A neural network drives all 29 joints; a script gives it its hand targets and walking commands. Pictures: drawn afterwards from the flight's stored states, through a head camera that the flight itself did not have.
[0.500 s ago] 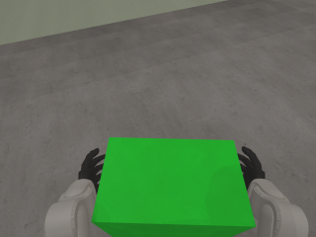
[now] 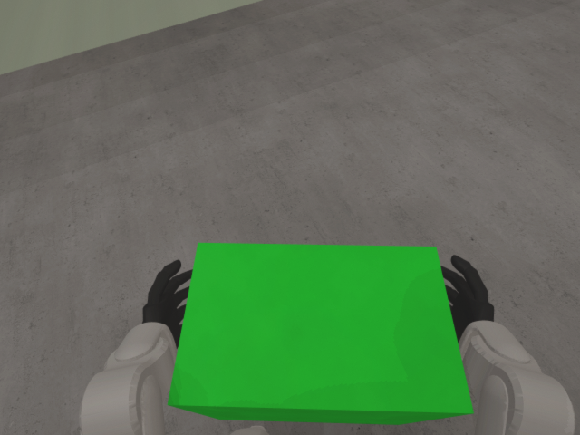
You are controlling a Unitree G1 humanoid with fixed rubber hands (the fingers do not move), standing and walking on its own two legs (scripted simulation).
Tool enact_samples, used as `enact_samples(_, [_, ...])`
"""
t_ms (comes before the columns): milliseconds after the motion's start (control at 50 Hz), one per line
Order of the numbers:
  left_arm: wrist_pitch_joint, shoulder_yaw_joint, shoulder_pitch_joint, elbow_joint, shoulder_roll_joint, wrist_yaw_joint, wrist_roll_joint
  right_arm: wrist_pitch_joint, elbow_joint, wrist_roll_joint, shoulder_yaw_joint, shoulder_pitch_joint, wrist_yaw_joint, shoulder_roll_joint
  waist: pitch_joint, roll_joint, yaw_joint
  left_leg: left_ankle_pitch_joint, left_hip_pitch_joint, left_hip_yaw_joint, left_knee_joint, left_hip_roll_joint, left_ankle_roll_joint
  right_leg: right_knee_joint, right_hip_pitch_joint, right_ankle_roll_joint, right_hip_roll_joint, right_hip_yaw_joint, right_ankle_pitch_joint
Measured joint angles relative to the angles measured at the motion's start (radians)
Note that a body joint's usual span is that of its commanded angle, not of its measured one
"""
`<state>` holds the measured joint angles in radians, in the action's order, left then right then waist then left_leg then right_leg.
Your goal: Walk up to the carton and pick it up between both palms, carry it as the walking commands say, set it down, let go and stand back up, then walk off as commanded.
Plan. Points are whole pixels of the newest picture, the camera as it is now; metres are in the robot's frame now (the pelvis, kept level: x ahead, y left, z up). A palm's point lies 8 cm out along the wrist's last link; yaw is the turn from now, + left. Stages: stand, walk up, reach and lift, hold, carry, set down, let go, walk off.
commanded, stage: carry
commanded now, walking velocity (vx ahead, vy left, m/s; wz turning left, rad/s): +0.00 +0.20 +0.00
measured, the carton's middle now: (312, 346) +0.23 +0.00 +0.01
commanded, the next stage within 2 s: none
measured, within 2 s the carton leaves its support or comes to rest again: neither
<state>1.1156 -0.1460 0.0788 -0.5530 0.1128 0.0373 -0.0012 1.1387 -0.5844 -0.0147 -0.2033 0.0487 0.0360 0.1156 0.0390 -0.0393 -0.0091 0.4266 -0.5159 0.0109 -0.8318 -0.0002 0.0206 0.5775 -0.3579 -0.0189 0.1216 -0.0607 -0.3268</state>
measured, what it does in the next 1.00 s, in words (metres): steps on the spot: left foot, then right foot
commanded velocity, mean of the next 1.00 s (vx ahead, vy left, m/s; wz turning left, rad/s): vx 0.00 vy -0.04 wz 0.14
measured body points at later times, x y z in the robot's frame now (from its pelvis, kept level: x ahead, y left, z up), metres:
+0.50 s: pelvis +0.00 +0.05 -0.01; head +0.01 +0.03 +0.44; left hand +0.24 +0.22 +0.07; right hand +0.23 -0.14 +0.05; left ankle +0.00 +0.16 -0.73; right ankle -0.02 -0.05 -0.74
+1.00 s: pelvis -0.04 +0.03 -0.01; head -0.04 +0.01 +0.44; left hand +0.19 +0.21 +0.06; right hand +0.20 -0.15 +0.05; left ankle +0.00 +0.16 -0.73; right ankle -0.02 -0.05 -0.73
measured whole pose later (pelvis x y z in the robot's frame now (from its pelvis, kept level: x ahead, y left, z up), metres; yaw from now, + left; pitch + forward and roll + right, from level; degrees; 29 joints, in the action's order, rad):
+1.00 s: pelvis -0.04 +0.03 -0.01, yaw +2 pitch +1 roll +1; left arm 1.17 -0.15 0.08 -0.50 0.11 0.05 0.00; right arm 1.18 -0.54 0.00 -0.20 0.08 0.04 0.12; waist 0.03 -0.03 -0.01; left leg 0.23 -0.37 0.00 -0.57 0.00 0.02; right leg 0.61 -0.33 0.03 0.02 -0.12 -0.31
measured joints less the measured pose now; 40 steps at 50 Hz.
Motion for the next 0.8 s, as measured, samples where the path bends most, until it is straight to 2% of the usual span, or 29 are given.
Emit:
enact_samples(60, [-0.002,0.000,0.000,-0.007,0.000,-0.002,0.000,-0.004,-0.005,-0.003,0.000,0.002,0.000,0.000,0.014,-0.001,0.000,-0.013,0.030,0.002,0.084,-0.004,0.000,-0.006,0.002,-0.024,0.011,-0.001,0.002])
enact_samples(120, [-0.001,0.000,0.001,-0.009,0.000,-0.002,0.000,-0.004,-0.006,-0.005,0.000,0.002,0.000,0.000,0.026,0.001,0.001,-0.174,0.119,0.016,0.255,-0.012,-0.001,0.032,0.002,-0.053,0.016,-0.001,-0.022])
enact_samples(160, [0.005,-0.001,0.002,0.005,0.000,0.000,0.000,-0.003,0.009,-0.004,0.000,0.009,0.000,0.000,0.020,0.028,0.001,-0.157,0.137,0.019,0.252,0.006,-0.004,0.153,-0.015,-0.056,0.022,-0.002,-0.118])
enact_samples(200, [0.019,-0.001,0.002,0.005,0.000,0.001,0.000,0.004,0.009,-0.004,0.000,0.017,0.001,0.001,0.007,0.030,0.001,-0.139,0.153,0.007,0.256,0.004,-0.004,0.263,-0.025,-0.056,-0.010,-0.002,-0.207])
enact_samples(280, [0.022,-0.001,0.002,-0.002,-0.001,0.005,0.000,0.005,0.009,-0.004,0.000,0.011,0.000,0.001,-0.012,0.033,0.000,-0.138,0.171,0.015,0.263,0.004,0.001,0.333,-0.029,-0.056,-0.041,-0.001,-0.218])
enact_samples(340, [0.022,-0.001,0.002,-0.004,-0.001,0.006,0.000,0.004,0.010,-0.004,0.000,0.010,-0.002,0.001,-0.010,0.034,-0.001,-0.138,0.168,0.042,0.263,0.004,0.007,0.278,-0.029,-0.056,-0.053,0.000,-0.218])
enact_samples(380, [0.022,-0.001,0.002,-0.004,-0.001,0.007,0.000,0.005,0.010,-0.004,0.000,0.009,-0.002,0.001,-0.005,0.034,-0.001,-0.138,0.162,0.064,0.263,0.005,0.007,0.181,-0.020,-0.056,-0.061,0.001,-0.202])
enact_samples(420, [0.024,-0.001,0.002,-0.003,-0.001,0.007,0.000,0.005,0.010,-0.004,0.000,0.012,-0.002,0.001,0.000,0.034,-0.001,-0.138,0.160,0.081,0.263,0.008,0.007,0.043,0.013,-0.049,-0.071,0.002,-0.091])
enact_samples(440, [0.025,0.000,0.002,0.000,-0.001,0.006,0.000,0.003,0.011,-0.004,0.000,0.019,-0.002,0.001,0.001,0.028,0.001,-0.139,0.162,0.081,0.263,0.006,0.007,0.015,0.020,-0.029,-0.075,0.001,-0.001])
enact_samples(480, [0.036,0.001,0.002,0.006,0.000,0.006,0.000,0.002,0.014,-0.004,0.000,0.033,-0.002,0.001,0.010,0.009,0.003,-0.141,0.166,0.072,0.263,0.000,0.008,0.016,0.026,0.008,-0.082,-0.009,0.019])
enact_samples(520, [0.042,0.001,0.002,0.006,0.000,0.006,0.000,0.003,0.014,-0.004,0.000,0.038,-0.002,0.001,0.028,0.003,0.003,-0.142,0.166,0.066,0.263,0.000,0.007,0.022,0.026,0.024,-0.083,-0.015,-0.001])
enact_samples(800, [0.053,0.001,0.002,0.042,-0.001,0.012,0.000,0.037,0.033,0.011,0.000,0.027,0.006,0.001,0.098,0.004,0.003,-0.161,0.166,0.054,0.263,-0.001,0.006,0.023,0.030,0.027,-0.084,-0.027,0.007])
